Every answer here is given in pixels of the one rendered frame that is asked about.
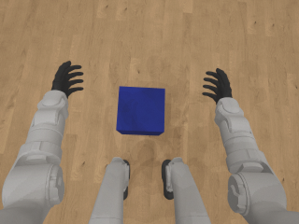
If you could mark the right robot hand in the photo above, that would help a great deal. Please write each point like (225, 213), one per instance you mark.
(222, 83)

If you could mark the left robot hand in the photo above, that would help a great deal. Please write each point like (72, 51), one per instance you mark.
(61, 83)

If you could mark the robot left shin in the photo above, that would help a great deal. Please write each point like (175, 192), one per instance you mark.
(117, 159)

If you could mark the robot right upper arm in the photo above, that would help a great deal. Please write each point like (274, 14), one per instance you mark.
(259, 198)

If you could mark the right robot forearm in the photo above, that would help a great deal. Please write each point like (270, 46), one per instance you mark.
(243, 154)

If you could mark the left robot forearm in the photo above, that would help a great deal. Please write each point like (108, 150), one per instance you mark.
(45, 135)

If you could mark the left robot foot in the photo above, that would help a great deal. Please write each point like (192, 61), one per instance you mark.
(125, 194)

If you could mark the robot left upper arm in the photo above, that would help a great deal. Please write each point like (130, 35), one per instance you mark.
(30, 192)

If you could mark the carton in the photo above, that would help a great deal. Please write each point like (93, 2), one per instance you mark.
(140, 111)

